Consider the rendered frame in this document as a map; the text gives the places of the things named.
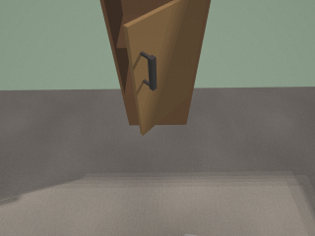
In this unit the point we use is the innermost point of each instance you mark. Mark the handle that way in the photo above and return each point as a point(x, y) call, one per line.
point(152, 69)

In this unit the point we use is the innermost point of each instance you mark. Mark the cupboard door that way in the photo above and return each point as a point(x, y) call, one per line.
point(172, 34)

